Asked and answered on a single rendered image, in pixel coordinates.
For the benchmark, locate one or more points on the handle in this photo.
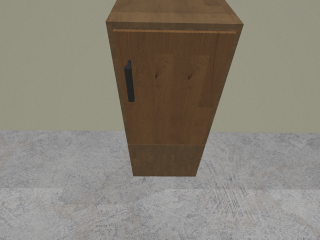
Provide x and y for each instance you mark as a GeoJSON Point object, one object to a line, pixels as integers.
{"type": "Point", "coordinates": [129, 81]}

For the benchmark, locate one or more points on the cupboard door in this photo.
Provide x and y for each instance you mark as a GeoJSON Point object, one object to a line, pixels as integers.
{"type": "Point", "coordinates": [177, 75]}

